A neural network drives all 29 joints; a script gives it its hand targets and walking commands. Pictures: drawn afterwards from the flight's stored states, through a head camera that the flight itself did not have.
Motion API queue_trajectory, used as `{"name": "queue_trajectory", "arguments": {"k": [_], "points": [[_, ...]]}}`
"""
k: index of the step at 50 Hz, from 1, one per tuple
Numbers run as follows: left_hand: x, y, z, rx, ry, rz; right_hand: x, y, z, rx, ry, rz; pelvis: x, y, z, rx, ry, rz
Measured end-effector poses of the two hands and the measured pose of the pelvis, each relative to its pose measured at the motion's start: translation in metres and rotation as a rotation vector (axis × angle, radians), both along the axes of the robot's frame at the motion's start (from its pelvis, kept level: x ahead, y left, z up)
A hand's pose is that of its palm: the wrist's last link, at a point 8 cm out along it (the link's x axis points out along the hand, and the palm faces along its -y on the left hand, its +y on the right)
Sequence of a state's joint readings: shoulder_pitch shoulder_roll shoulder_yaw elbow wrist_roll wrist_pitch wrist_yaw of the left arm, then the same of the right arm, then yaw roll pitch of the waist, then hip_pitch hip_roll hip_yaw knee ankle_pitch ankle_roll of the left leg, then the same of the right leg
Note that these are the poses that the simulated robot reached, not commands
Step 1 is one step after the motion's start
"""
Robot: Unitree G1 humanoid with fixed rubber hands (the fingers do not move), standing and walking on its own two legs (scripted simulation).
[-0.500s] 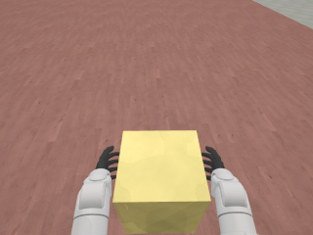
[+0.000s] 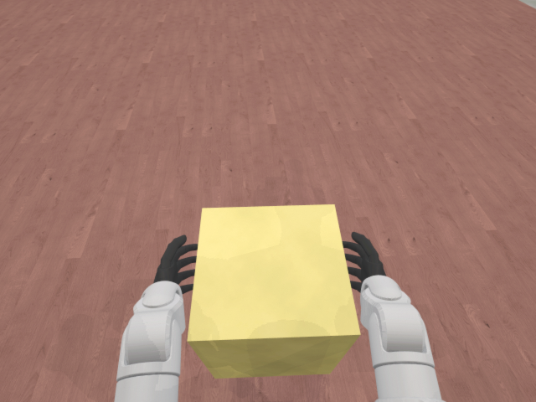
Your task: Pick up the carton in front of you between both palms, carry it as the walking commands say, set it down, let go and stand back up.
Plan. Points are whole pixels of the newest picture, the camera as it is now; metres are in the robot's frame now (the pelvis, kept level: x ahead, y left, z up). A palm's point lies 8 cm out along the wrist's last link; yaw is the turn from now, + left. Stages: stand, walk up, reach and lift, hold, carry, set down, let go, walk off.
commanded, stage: carry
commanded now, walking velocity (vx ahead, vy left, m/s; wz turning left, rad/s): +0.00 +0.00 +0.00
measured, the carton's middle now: (270, 297) +0.32 +0.00 -0.04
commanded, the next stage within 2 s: none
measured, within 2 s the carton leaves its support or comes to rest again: neither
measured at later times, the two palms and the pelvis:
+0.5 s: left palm (192, 197) +0.48 +0.14 +0.04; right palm (351, 190) +0.49 -0.15 +0.04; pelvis +0.19 -0.02 +0.00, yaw +1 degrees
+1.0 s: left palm (192, 190) +0.50 +0.15 +0.03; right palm (345, 188) +0.51 -0.15 +0.03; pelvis +0.21 +0.00 -0.01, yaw +1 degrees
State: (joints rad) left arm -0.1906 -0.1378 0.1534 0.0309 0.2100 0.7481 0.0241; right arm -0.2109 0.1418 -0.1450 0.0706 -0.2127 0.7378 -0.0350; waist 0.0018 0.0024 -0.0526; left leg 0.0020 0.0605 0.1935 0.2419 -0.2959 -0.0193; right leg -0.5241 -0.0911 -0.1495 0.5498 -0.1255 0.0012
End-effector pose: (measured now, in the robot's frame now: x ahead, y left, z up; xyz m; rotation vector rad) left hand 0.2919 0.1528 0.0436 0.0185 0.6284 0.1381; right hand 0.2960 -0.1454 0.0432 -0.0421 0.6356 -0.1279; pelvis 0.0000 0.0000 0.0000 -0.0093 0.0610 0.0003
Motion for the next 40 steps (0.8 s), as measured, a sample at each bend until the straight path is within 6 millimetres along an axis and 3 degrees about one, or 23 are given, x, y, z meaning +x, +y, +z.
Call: {"name": "queue_trajectory", "arguments": {"k": [5, 12, 26, 32, 40], "points": [[0.061, -0.021, -0.019, 0.035, 0.024, 0.006, 0.065, -0.021, -0.027, 0.024, 0.023, 0.013, 0.059, -0.024, -0.020, -0.005, -0.016, 0.020], [0.096, -0.028, -0.035, 0.036, 0.117, 0.015, 0.102, -0.028, -0.044, 0.022, 0.114, 0.026, 0.104, -0.035, 0.000, 0.024, 0.002, 0.045], [0.190, -0.008, -0.002, -0.010, -0.009, 0.024, 0.199, -0.007, 0.003, -0.013, -0.010, 0.026, 0.193, -0.015, -0.004, 0.012, -0.019, 0.024], [0.215, -0.005, -0.004, -0.005, 0.013, 0.013, 0.219, -0.004, -0.002, -0.008, 0.013, 0.013, 0.214, -0.008, -0.007, 0.010, -0.010, 0.018], [0.222, -0.005, -0.013, 0.003, 0.028, -0.004, 0.221, -0.005, -0.013, -0.005, 0.028, -0.001, 0.219, -0.004, -0.010, 0.009, -0.004, 0.013]]}}
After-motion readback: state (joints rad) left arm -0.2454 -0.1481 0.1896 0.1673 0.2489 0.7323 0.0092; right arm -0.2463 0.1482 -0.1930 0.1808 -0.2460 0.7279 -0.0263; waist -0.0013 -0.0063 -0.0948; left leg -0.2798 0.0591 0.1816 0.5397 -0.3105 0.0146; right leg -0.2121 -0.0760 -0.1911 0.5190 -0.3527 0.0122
